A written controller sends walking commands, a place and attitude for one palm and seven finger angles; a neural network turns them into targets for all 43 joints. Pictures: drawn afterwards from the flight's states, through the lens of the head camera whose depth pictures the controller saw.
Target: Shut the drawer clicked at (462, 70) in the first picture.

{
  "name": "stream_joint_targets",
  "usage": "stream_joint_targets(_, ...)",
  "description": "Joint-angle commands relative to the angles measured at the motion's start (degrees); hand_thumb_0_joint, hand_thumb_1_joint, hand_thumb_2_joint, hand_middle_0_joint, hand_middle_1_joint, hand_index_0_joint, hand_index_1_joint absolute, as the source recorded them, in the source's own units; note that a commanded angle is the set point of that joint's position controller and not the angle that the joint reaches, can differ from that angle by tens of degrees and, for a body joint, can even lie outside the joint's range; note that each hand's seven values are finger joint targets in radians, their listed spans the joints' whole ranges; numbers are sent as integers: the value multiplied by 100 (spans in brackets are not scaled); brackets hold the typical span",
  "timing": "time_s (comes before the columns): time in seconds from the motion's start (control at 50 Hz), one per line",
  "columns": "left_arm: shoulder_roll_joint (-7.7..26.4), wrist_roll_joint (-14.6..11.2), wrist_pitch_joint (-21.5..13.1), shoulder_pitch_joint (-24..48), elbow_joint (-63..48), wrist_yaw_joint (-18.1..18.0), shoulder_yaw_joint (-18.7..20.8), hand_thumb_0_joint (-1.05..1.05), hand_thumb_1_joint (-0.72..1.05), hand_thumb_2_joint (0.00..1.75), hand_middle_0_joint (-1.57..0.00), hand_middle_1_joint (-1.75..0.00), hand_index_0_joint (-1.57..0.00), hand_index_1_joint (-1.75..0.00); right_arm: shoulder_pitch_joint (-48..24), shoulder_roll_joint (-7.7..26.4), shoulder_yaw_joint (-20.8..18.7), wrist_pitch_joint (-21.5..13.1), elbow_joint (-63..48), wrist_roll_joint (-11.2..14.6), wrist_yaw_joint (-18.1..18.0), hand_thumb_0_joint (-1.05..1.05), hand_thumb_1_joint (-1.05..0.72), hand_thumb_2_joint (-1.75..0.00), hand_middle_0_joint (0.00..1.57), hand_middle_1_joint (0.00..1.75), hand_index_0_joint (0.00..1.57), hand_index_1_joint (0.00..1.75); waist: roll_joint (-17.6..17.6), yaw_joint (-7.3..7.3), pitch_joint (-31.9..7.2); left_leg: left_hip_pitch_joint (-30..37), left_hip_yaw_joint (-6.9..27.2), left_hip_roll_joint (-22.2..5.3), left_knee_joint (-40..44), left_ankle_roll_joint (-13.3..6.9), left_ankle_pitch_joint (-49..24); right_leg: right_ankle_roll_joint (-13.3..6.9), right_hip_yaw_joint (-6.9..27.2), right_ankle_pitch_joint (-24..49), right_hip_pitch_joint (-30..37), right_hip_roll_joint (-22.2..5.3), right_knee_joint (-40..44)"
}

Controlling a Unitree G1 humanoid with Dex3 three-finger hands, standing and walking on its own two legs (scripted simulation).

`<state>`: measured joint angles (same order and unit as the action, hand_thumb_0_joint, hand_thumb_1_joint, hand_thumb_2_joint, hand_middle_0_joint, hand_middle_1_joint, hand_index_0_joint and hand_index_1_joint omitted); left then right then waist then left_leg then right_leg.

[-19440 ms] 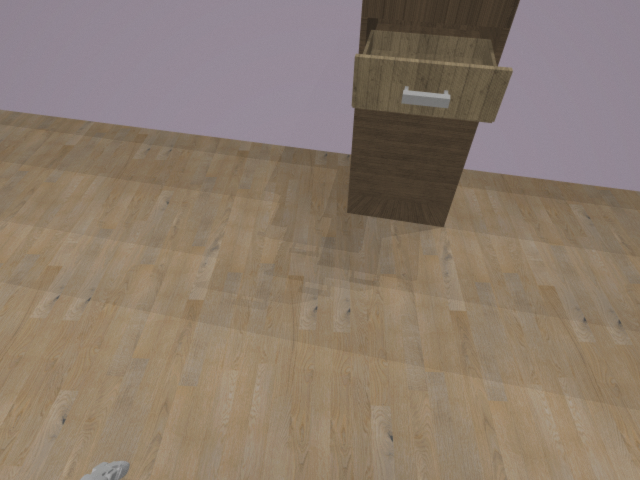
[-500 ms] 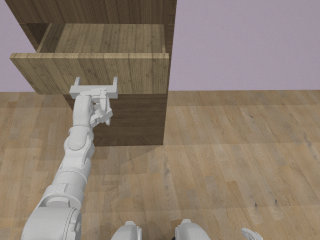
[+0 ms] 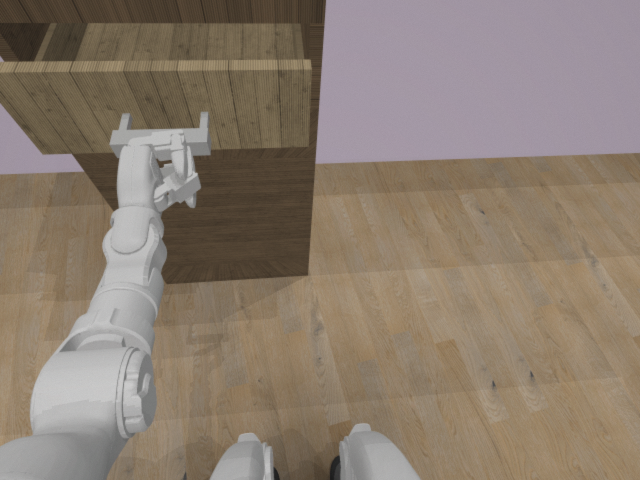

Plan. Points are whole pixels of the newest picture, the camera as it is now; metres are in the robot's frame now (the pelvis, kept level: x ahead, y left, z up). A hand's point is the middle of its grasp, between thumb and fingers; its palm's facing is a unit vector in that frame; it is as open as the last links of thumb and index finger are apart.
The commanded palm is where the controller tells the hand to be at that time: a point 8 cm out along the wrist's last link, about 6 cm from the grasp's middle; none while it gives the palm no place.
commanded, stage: push the drawer shut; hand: left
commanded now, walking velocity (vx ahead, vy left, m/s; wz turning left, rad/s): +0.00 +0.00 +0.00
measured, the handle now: (164, 131) +0.56 +0.17 +0.06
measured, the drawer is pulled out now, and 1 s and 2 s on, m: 0.09 0.00 0.00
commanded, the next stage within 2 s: pull the fist back off the drawer in 1.02 s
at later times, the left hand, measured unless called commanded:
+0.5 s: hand (195, 142) +0.53 +0.13 +0.07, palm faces +0.02 -1.00 -0.04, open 3.3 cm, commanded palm +0.53 +0.18 +0.07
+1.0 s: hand (191, 119) +0.58 +0.14 +0.07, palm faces +0.02 -1.00 -0.04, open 3.2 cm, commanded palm +0.59 +0.17 +0.07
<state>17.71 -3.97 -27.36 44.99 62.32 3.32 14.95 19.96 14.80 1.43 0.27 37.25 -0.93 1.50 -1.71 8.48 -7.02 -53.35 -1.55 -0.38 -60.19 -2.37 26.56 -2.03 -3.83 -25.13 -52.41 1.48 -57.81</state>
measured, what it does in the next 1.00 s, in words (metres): stands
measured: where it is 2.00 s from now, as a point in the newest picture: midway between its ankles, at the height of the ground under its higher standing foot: outside the picture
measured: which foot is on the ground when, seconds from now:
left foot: down 0.00-1.00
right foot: down 0.00-1.00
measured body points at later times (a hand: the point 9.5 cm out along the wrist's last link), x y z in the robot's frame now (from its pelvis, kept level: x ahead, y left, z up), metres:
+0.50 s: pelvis +0.00 +0.01 -0.01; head +0.13 +0.02 +0.42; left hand +0.53 +0.18 +0.07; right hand -0.02 -0.25 -0.12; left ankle +0.02 +0.09 -0.67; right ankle +0.02 -0.10 -0.67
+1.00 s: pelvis +0.00 +0.01 -0.02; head +0.16 +0.04 +0.40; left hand +0.57 +0.19 +0.07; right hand -0.06 -0.24 -0.11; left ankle +0.02 +0.09 -0.67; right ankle +0.02 -0.10 -0.67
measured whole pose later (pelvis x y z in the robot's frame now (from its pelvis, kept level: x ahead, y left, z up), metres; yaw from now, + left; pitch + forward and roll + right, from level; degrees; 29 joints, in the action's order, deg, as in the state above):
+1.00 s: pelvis +0.00 +0.01 -0.02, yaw -1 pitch +27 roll -5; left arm 30.5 3.3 -23.5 67.3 78.6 2.0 20.7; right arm 25.4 15.0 3.9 2.7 37.7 -4.0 2.9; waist -3.3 15.8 -6.8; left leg -64.6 0.5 -1.2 -65.1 -3.1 27.6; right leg -1.4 -5.8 -24.8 -61.7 2.4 -59.3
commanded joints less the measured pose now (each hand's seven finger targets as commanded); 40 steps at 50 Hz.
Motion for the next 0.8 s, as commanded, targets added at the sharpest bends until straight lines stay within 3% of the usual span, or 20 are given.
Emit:
stream_joint_targets(0.0,1250,-89,-401,3301,-1160,-111,257,0,90,90,-140,-160,-140,-160,768,935,-309,-73,-345,2,-71,0,-90,-90,20,30,20,30,-254,277,-2423,1499,399,33,661,25,-1290,86,381,1169,946,57,763)
stream_joint_targets(0.1,1528,-27,-418,3542,-1097,-134,432,0,90,90,-140,-160,-140,-160,885,976,-299,-44,-343,-44,-56,0,-90,-90,20,30,20,30,-405,287,-2715,1525,418,31,611,26,-1371,82,393,1202,978,70,725)
stream_joint_targets(0.12,1548,-1,-380,3528,-881,-131,428,0,90,90,-140,-160,-140,-160,908,981,-291,-24,-329,-35,-58,0,-90,-90,20,30,20,30,-243,335,-2504,1415,435,16,623,22,-1302,81,372,1136,913,83,740)
stream_joint_targets(0.14,1530,0,-383,3720,-876,-136,391,0,90,90,-140,-160,-140,-160,938,992,-275,-20,-317,-55,-56,0,-90,-90,20,30,20,30,-348,395,-2455,1409,455,21,618,12,-1284,79,370,1101,816,84,739)
stream_joint_targets(0.26,1670,99,-398,4019,-762,-172,449,0,90,90,-140,-160,-140,-160,1079,1043,-278,10,-295,-96,-29,0,-90,-90,20,30,20,30,-540,464,-2700,1617,535,-14,557,30,-1422,71,323,1071,575,107,685)
stream_joint_targets(0.3,1542,136,-361,4303,-611,-190,294,0,90,90,-140,-160,-140,-160,1105,1049,-265,29,-249,-111,-23,0,-90,-90,20,30,20,30,-490,613,-2501,1573,598,-41,552,33,-1293,81,288,913,334,107,692)
stream_joint_targets(0.32,1613,149,-366,4435,-643,-211,344,0,90,90,-140,-160,-140,-160,1148,1067,-273,23,-229,-127,-24,0,-90,-90,20,30,20,30,-506,621,-2523,1572,618,-50,545,32,-1267,81,284,875,306,108,683)
stream_joint_targets(0.38,1851,211,-361,4568,-643,-275,516,0,90,90,-140,-160,-140,-160,1239,1099,-274,49,-236,-161,-15,0,-90,-90,20,30,20,30,-668,599,-2881,1715,632,-47,465,44,-1551,75,275,1048,333,111,616)
stream_joint_targets(0.42,1974,253,-327,4647,-514,-297,579,0,90,90,-140,-160,-140,-160,1277,1099,-261,69,-208,-177,-14,0,-90,-90,20,30,20,30,-624,642,-2823,1595,619,-48,442,38,-1512,82,286,1039,374,116,636)
stream_joint_targets(0.44,1828,250,-310,4730,-464,-293,456,0,90,90,-140,-160,-140,-160,1298,1095,-247,71,-215,-181,-1,0,-90,-90,20,30,20,30,-687,701,-2741,1612,633,-46,436,29,-1506,78,282,1026,257,126,635)
stream_joint_targets(0.46,1939,307,-284,4692,-297,-294,524,0,90,90,-140,-160,-140,-160,1321,1115,-240,88,-187,-182,3,0,-90,-90,20,30,20,30,-678,686,-2646,1557,664,-64,444,48,-1450,66,249,951,175,127,620)
stream_joint_targets(0.5,2012,338,-245,4939,-279,-318,502,0,90,90,-140,-160,-140,-160,1351,1137,-228,105,-193,-186,-3,0,-90,-90,20,30,20,30,-669,794,-2646,1450,673,-67,412,22,-1329,82,266,855,108,128,628)
stream_joint_targets(0.6,2140,429,-231,5238,-329,-354,582,0,90,90,-140,-160,-140,-160,1518,1154,-226,143,-162,-259,32,0,-90,-90,20,30,20,30,-1010,798,-3072,1850,771,-101,303,72,-1857,57,206,1112,-37,141,518)
stream_joint_targets(0.66,2350,433,-163,5239,-185,-348,743,0,90,90,-140,-160,-140,-160,1618,1182,-209,181,-137,-269,47,0,-90,-90,20,30,20,30,-864,850,-3053,1690,741,-110,259,45,-1950,72,218,1240,95,168,533)
stream_joint_targets(0.72,2585,468,-123,5240,-200,-334,912,0,90,90,-140,-160,-140,-160,1663,1166,-201,228,-145,-279,57,0,-90,-90,20,30,20,30,-973,764,-3146,1645,682,-98,230,46,-2097,63,237,1395,285,173,543)
stream_joint_targets(0.76,2408,482,-83,5223,-138,-283,747,0,90,90,-140,-160,-140,-160,1699,1167,-197,260,-161,-272,70,0,-90,-90,20,30,20,30,-984,850,-3166,1768,726,-118,230,55,-2226,69,212,1470,168,190,535)
stream_joint_targets(0.78,2501,478,-64,5397,-135,-287,793,0,90,90,-140,-160,-140,-160,1709,1167,-183,271,-135,-276,69,0,-90,-90,20,30,20,30,-1001,887,-3020,1653,710,-128,205,42,-2143,75,220,1419,126,191,549)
